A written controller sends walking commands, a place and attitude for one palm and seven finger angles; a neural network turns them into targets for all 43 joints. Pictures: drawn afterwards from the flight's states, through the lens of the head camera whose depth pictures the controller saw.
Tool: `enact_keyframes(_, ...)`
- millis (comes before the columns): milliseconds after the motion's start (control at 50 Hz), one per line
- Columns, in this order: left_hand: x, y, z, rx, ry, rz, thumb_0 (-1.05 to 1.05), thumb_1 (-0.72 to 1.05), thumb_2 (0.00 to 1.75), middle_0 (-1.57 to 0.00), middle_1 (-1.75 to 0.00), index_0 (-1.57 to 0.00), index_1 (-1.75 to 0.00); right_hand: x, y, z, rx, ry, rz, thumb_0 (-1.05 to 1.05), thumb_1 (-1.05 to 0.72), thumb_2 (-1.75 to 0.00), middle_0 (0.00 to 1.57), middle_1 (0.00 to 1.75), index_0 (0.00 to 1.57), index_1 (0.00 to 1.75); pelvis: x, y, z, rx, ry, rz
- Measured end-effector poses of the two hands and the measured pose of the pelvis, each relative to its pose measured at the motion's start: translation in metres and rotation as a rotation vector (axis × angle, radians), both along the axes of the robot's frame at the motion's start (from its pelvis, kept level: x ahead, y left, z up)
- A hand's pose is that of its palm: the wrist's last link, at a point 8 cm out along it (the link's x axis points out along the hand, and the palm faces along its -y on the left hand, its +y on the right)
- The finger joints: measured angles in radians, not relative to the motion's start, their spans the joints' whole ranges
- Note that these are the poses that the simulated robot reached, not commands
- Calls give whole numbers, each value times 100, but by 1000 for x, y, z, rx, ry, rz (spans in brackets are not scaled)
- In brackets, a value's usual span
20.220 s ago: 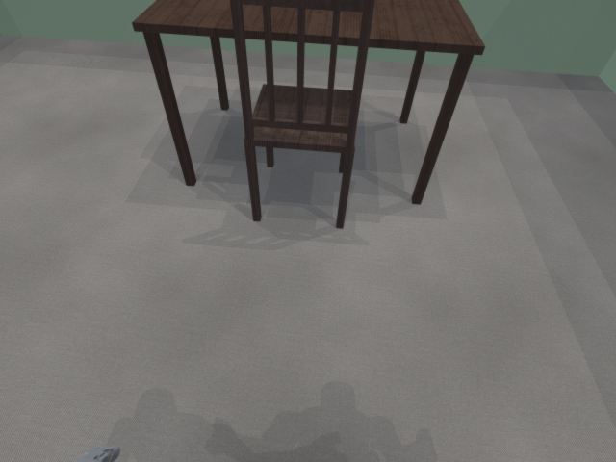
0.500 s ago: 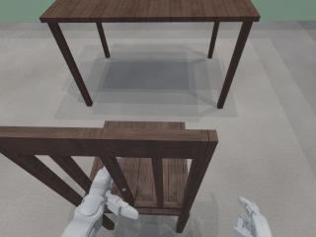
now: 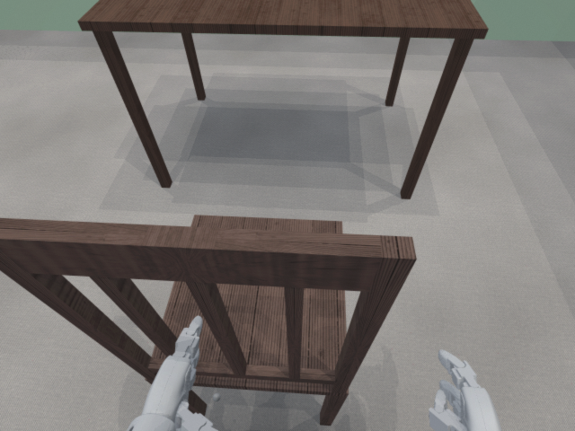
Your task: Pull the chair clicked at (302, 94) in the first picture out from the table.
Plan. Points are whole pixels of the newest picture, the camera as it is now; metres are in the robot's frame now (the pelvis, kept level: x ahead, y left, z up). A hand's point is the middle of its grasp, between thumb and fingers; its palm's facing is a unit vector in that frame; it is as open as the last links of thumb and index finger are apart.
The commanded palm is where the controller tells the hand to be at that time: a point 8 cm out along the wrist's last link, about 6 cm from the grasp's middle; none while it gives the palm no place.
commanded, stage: draw the fingers out of the gap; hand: left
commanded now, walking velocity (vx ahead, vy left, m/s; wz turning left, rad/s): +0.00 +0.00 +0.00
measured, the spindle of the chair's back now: (225, 334) +0.26 +0.10 -0.02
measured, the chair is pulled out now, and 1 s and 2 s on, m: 0.71 0.71 0.71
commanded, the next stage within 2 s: draw the hand back to the body in 0.40 s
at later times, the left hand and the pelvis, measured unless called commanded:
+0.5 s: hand out of the picture +0.12 +0.12 -0.02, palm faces -0.11 -0.99 -0.10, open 17.5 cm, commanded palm +0.09 +0.17 +0.00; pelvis -0.01 +0.02 -0.01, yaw +0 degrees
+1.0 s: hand (125, 423) +0.14 +0.17 +0.07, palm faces +0.01 -1.00 -0.08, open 17.4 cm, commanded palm +0.10 +0.23 +0.09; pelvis -0.02 +0.02 -0.03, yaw +0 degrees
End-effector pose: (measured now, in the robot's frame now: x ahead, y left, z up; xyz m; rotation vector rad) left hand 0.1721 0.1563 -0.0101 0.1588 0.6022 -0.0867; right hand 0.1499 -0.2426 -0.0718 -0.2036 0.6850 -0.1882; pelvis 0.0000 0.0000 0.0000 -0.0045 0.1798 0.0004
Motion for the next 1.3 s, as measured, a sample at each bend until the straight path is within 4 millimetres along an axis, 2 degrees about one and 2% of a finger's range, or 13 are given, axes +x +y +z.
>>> enact_keyframes(260, -33, 9, 4, -11, 5, 13, -1, -53, 20, -1, 0, 0, 0, 13, 17, 5, 9, -76, 7, 1, -90, -90, 20, 30, 20, 30, -4, 7, -7, -10, 4, 5)
enact_keyframes(540, -68, 14, 6, -28, 25, 16, -1, -53, 20, -1, 0, 0, 0, 16, 28, 6, 6, -112, -5, 1, -90, -90, 21, 30, 20, 30, -6, 17, -15, -21, 19, 4)
enact_keyframes(640, -64, 20, 23, -165, -157, 115, -1, -53, 20, -1, 0, 0, 0, 17, 31, 2, -2, -126, 10, 1, -90, -90, 20, 30, 20, 30, -9, 18, -23, -26, 35, 6)
enact_keyframes(740, -53, 36, 50, -160, -429, 133, -1, -54, 20, -1, 0, 0, 0, 17, 35, -12, 17, -106, 36, 1, -90, -90, 20, 30, 20, 30, -15, 18, -32, -31, 52, 6)
enact_keyframes(860, -55, 45, 57, -125, -511, 42, -1, -54, 20, 0, 0, 0, 0, 16, 40, -29, 64, -73, 34, 1, -90, -90, 20, 30, 20, 30, -23, 19, -41, -34, 51, -2)
enact_keyframes(940, -55, 58, 75, -91, -521, 54, -1, -54, 20, -1, 0, 0, 0, 12, 45, -27, 89, -63, 11, 1, -90, -90, 20, 30, 20, 30, -23, 18, -34, -36, 29, 1)
enact_keyframes(1060, -51, 72, 101, -23, -537, 74, -1, -50, 23, -1, -1, -1, -1, 8, 45, -10, 80, -82, 3, 1, -90, -90, 20, 30, 20, 30, -20, 17, -17, -37, -10, 5)
enact_keyframes(1160, -52, 89, 118, 189, -460, 167, -1, -38, 28, -3, -4, -3, -4, 6, 42, 9, 47, -61, 1, 1, -90, -90, 20, 30, 20, 30, -13, 16, 3, -35, -84, 2)
enact_keyframes(1300, -50, 107, 144, 301, -472, 271, -1, -16, 39, -6, -8, -6, -8, 11, 38, 26, 20, -53, 32, 1, -90, -90, 20, 30, 20, 30, -5, 15, 25, -29, -164, 9)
